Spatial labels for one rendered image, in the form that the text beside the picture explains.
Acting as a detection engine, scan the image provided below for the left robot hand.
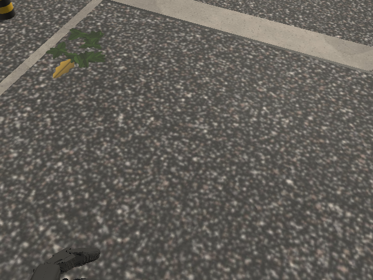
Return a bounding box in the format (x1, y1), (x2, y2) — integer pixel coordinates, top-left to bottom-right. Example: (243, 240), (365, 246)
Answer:
(30, 247), (100, 280)

